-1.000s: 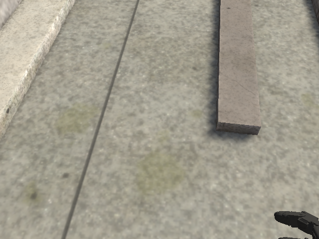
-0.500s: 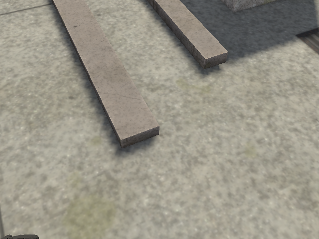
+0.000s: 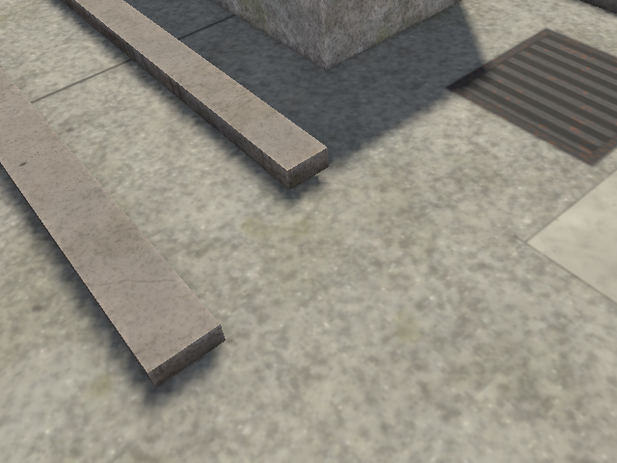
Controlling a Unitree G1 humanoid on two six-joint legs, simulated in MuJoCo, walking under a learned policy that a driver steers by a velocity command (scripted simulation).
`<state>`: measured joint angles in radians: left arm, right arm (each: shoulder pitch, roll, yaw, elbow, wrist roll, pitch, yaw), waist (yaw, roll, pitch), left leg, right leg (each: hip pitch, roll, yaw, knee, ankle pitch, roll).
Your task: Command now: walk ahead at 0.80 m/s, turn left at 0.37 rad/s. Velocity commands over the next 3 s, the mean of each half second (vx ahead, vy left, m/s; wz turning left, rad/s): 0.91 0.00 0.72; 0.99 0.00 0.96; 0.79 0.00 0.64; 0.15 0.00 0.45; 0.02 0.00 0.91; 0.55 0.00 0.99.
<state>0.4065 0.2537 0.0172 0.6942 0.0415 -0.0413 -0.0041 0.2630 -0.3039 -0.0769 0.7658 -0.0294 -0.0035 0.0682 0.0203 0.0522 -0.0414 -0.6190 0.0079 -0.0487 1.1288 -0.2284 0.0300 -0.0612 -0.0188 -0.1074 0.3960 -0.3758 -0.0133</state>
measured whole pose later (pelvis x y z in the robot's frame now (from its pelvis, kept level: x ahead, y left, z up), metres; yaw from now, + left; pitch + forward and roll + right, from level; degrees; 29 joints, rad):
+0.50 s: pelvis +0.37 +0.06 -0.01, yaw +24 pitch +1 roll +1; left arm 0.08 0.23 -0.03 0.60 0.07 -0.07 -0.01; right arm 0.46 -0.33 -0.07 0.84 -0.01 -0.03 0.01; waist -0.05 0.00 0.02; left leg -0.13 -0.23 -0.06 0.43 -0.30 0.19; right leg -0.67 -0.13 0.11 1.16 -0.29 0.05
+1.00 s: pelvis +0.78 +0.23 -0.01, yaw +51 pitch +1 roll -3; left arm 0.53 0.32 0.06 0.89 0.05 -0.10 -0.01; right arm 0.01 -0.33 -0.03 0.58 -0.03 0.03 0.04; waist 0.06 0.06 0.00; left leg -0.92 0.05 0.02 1.52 -0.26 0.13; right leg 0.03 -0.01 -0.23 0.34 -0.38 0.03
